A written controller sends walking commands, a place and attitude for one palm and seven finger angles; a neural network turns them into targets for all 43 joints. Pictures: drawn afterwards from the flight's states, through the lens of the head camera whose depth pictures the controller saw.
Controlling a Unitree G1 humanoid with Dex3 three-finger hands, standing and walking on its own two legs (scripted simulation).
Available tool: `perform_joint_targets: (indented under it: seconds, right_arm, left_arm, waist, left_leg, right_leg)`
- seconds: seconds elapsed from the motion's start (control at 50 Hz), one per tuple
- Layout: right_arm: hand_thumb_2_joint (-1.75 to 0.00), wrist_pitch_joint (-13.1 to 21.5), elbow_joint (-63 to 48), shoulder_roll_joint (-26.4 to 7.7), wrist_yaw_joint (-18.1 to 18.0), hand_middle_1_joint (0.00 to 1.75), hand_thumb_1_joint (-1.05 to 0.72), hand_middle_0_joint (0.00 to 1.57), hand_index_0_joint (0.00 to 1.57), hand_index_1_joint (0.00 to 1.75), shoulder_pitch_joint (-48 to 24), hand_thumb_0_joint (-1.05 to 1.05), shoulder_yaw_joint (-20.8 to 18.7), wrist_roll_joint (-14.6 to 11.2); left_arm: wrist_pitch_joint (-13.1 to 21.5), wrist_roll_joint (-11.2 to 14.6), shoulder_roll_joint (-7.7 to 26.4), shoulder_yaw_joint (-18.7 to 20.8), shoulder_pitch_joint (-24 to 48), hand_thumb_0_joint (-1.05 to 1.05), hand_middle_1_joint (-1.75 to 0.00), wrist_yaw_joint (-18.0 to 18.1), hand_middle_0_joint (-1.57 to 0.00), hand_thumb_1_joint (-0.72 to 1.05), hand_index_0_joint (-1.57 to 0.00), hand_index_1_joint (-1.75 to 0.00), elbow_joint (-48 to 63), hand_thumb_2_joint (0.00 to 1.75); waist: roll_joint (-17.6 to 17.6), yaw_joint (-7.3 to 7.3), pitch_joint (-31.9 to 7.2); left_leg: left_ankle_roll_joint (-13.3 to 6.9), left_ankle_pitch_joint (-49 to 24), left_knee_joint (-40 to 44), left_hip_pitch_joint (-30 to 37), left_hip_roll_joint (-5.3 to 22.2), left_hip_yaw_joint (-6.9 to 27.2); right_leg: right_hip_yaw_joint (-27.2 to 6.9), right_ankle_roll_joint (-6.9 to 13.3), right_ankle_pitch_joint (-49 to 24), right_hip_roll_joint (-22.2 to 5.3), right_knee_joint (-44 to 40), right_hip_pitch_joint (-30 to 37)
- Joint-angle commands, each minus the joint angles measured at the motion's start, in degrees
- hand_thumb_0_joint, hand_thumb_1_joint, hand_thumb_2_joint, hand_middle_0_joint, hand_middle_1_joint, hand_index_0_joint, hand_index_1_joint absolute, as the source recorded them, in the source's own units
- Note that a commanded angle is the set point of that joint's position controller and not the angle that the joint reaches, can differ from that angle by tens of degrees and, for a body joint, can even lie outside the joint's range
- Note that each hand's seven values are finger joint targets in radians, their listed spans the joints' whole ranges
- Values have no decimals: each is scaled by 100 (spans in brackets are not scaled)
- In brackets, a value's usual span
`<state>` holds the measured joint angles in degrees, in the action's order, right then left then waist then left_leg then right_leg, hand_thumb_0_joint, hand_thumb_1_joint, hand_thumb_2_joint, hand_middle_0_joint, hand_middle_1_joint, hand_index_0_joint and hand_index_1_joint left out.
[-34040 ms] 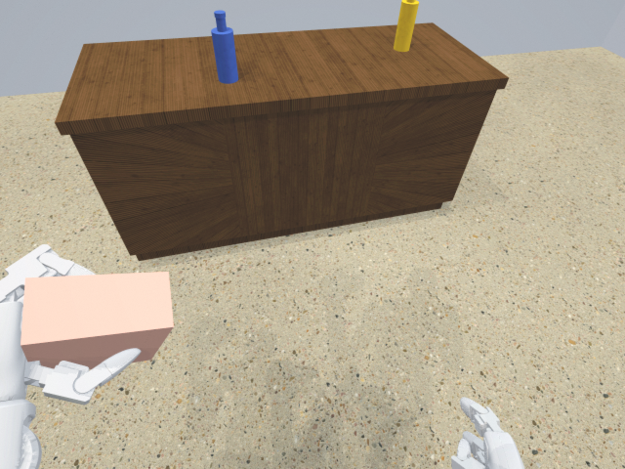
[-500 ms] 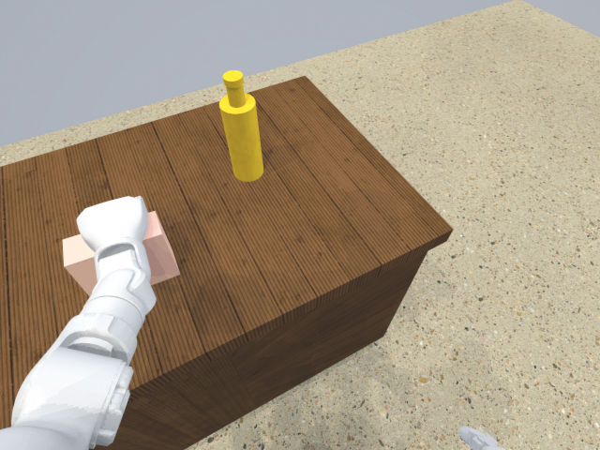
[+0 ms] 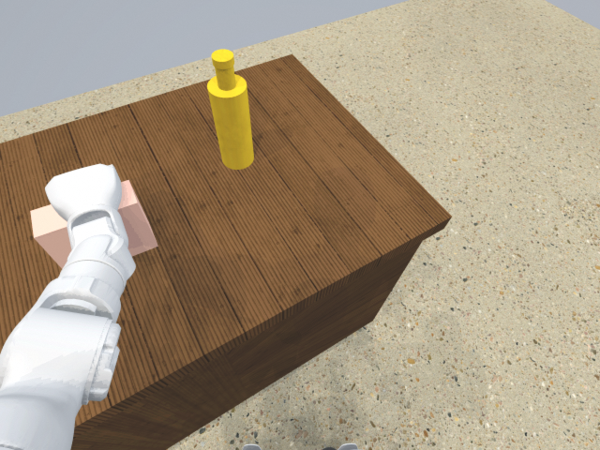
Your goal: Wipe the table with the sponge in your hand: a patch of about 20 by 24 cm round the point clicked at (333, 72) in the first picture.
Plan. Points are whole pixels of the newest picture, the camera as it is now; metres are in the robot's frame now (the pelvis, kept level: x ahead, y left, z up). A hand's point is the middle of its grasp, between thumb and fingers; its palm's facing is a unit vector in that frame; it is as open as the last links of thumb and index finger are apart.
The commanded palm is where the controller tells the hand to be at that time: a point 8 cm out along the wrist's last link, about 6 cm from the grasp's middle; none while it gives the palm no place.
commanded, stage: wipe back along the third lane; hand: left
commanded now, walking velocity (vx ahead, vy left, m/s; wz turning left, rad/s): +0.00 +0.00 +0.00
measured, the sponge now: (104, 236) +0.42 +0.30 -0.02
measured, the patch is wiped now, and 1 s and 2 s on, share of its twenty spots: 1.00 1.00 1.00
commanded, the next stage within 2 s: slide back across to the middle lane in 1.70 s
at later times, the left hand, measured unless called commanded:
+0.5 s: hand (113, 233) +0.41 +0.27 +0.01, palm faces -0.07 +0.00 -1.00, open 9.5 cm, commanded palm +0.37 +0.24 +0.04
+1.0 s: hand (125, 264) +0.36 +0.24 +0.01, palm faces -0.07 -0.02 -1.00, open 9.5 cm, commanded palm +0.32 +0.22 +0.04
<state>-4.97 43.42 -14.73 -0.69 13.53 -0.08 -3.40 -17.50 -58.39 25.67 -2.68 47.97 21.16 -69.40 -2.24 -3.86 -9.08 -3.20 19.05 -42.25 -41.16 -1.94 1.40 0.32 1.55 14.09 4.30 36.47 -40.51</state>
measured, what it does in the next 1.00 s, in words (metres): stands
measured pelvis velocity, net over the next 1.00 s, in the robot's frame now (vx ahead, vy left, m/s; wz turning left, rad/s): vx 0.03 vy -0.01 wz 0.02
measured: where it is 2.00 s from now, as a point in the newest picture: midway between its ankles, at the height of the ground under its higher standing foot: outside the picture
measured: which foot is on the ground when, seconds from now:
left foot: down 0.00-1.00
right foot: down 0.00-1.00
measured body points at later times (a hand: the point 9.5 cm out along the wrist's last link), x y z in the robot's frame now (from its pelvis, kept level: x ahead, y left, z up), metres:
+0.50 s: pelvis +0.02 +0.01 +0.01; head +0.07 +0.01 +0.46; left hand +0.41 +0.27 +0.07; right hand +0.16 -0.23 -0.12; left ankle +0.00 +0.08 -0.71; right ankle +0.02 -0.11 -0.71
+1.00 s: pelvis +0.03 -0.01 +0.02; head +0.05 -0.02 +0.47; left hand +0.36 +0.24 +0.07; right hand +0.22 -0.24 -0.09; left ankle +0.00 +0.08 -0.71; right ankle +0.02 -0.11 -0.71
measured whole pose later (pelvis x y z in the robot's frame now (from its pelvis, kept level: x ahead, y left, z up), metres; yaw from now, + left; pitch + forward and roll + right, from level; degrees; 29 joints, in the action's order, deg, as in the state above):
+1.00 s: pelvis +0.03 -0.01 +0.02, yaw +1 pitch +10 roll -1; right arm -11.3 39.1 -14.2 -0.9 4.9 0.4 -4.2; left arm -29.9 -56.2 13.4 -14.1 22.7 20.4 -40.4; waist -2.9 2.7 -8.9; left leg -2.7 18.8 -34.9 -25.8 -2.5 1.9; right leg 0.3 2.3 15.1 3.7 31.2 -25.9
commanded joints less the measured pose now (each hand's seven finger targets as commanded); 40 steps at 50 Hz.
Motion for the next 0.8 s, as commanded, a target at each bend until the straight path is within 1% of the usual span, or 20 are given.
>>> perform_joint_targets:
  seconds: [0.0,0.06,0.08,0.1,0.14,0.2,0.26,0.28,0.32,0.34,0.38,0.46,0.52,0.54,0.56,0.62,0.64,0.68,0.7,0.78]
  right_arm:
    - [-90,144,-463,-904,37,30,-90,20,20,30,318,0,-338,12]
    - [-90,135,-534,-854,91,30,-90,20,20,30,271,0,-376,11]
    - [-90,114,-531,-855,102,30,-90,20,20,30,256,0,-386,6]
    - [-90,103,-547,-835,113,30,-90,20,20,30,185,0,-375,-9]
    - [-90,97,-565,-822,137,30,-90,20,20,30,101,0,-390,-25]
    - [-90,50,-567,-792,160,30,-90,20,20,30,-36,0,-394,-45]
    - [-90,15,-583,-777,166,30,-90,20,20,30,-200,0,-374,-61]
    - [-90,-4,-571,-784,163,30,-90,20,20,30,-226,0,-358,-58]
    - [-90,-36,-605,-754,163,30,-90,20,20,30,-342,0,-348,-64]
    - [-90,-35,-642,-740,160,30,-90,20,20,30,-415,0,-358,-67]
    - [-90,-86,-667,-737,153,30,-90,20,20,30,-470,0,-335,-59]
    - [-90,-152,-762,-684,156,30,-90,20,20,30,-656,0,-344,-44]
    - [-90,-235,-835,-685,140,30,-90,20,20,30,-803,0,-308,-34]
    - [-90,-242,-888,-656,138,30,-90,20,20,30,-879,0,-319,-44]
    - [-90,-271,-906,-676,139,30,-90,20,20,30,-908,0,-308,-46]
    - [-90,-322,-971,-649,126,30,-90,20,20,30,-1088,0,-281,-63]
    - [-90,-339,-976,-655,109,30,-90,20,20,30,-1126,0,-282,-71]
    - [-90,-372,-997,-660,53,30,-90,20,20,30,-1216,0,-242,-78]
    - [-90,-379,-1002,-669,29,30,-90,20,20,30,-1231,0,-225,-79]
    - [-90,-414,-1079,-639,-26,30,-90,20,20,30,-1379,0,-191,-85]
  left_arm:
    - [-58,-112,812,-51,1181,0,-160,68,-120,10,-120,-160,314,130]
    - [22,10,381,-229,922,0,-160,21,-120,10,-120,-160,572,130]
    - [13,29,405,-144,700,0,-160,30,-120,10,-120,-160,531,130]
    - [4,70,124,-372,698,0,-160,24,-120,10,-120,-160,612,130]
    - [-18,165,-53,-386,613,0,-160,46,-120,10,-120,-160,752,130]
    - [-140,249,-374,-570,359,0,-160,87,-120,10,-120,-160,905,130]
    - [-277,325,-433,-562,325,0,-160,133,-120,10,-120,-160,1044,130]
    - [-332,319,-400,-539,325,0,-160,143,-120,10,-120,-160,989,130]
    - [-415,309,-590,-672,208,0,-160,143,-120,10,-120,-160,1103,130]
    - [-429,347,-648,-645,121,0,-160,141,-120,10,-120,-160,1220,130]
    - [-509,335,-637,-670,-1,0,-160,134,-120,10,-120,-160,1261,130]
    - [-619,347,-1010,-885,-243,0,-160,103,-120,10,-120,-160,1585,130]
    - [-745,324,-852,-772,-546,0,-160,105,-120,10,-120,-160,1776,130]
    - [-766,367,-1023,-847,-644,0,-160,93,-120,10,-120,-160,1941,130]
    - [-821,354,-979,-839,-846,0,-160,85,-120,10,-120,-160,1996,130]
    - [-973,385,-1178,-1047,-839,0,-160,40,-120,10,-120,-160,2307,130]
    - [-1025,392,-1039,-913,-865,0,-160,37,-120,10,-120,-160,2334,130]
    - [-1125,392,-1050,-1008,-816,0,-160,-8,-120,10,-120,-160,2436,130]
    - [-1169,386,-866,-858,-901,0,-160,-14,-120,10,-120,-160,2408,130]
    - [-1249,330,-986,-1026,-1095,0,-160,-119,-120,10,-120,-160,2674,130]
  waist:
    - [98,-4,-1910]
    - [6,55,-2032]
    - [130,96,-1966]
    - [123,45,-1844]
    - [279,69,-1735]
    - [260,119,-1587]
    - [172,183,-1433]
    - [327,173,-1343]
    - [374,191,-1333]
    - [320,261,-1440]
    - [350,277,-1423]
    - [368,323,-1466]
    - [444,395,-1500]
    - [524,408,-1556]
    - [525,449,-1502]
    - [453,416,-1355]
    - [567,423,-1345]
    - [645,397,-1238]
    - [668,445,-1211]
    - [416,490,-1215]
  left_leg:
    - [80,-1389,462,1061,207,146]
    - [107,-1661,450,1332,243,169]
    - [113,-1646,464,1316,252,183]
    - [117,-1622,490,1344,254,176]
    - [126,-1718,548,1414,296,240]
    - [149,-1701,613,1577,302,238]
    - [185,-1694,725,1680,306,285]
    - [176,-1657,737,1622,301,267]
    - [203,-1704,784,1700,297,274]
    - [227,-1904,800,1807,310,308]
    - [218,-1901,793,1813,279,249]
    - [262,-2246,782,2049,294,268]
    - [277,-2294,803,2002,240,222]
    - [259,-2458,794,2032,243,209]
    - [271,-2468,802,2039,228,231]
    - [262,-2348,862,2092,213,200]
    - [254,-2342,876,2083,206,226]
    - [213,-2056,931,2037,161,180]
    - [196,-1952,965,1962,128,165]
    - [203,-1957,1017,2071,97,157]
  right_leg:
    - [-6,171,-1093,-137,-254,1184]
    - [26,184,-1202,-107,-243,1184]
    - [34,187,-1170,-104,-271,1196]
    - [37,182,-1139,-105,-307,1134]
    - [85,199,-1153,-104,-312,1132]
    - [106,202,-1039,-94,-380,1092]
    - [145,232,-906,-100,-419,1114]
    - [140,232,-967,-105,-428,1165]
    - [147,237,-990,-116,-445,1213]
    - [163,250,-1062,-123,-428,1256]
    - [138,250,-1185,-130,-448,1396]
    - [161,263,-1347,-130,-441,1448]
    - [96,275,-1640,-160,-463,1729]
    - [96,270,-1837,-176,-457,1841]
    - [89,272,-1826,-176,-462,1873]
    - [89,273,-1832,-185,-529,1900]
    - [86,278,-1869,-189,-542,1989]
    - [49,265,-1814,-201,-614,2060]
    - [4,272,-1845,-217,-639,2172]
    - [-7,303,-1832,-235,-663,2242]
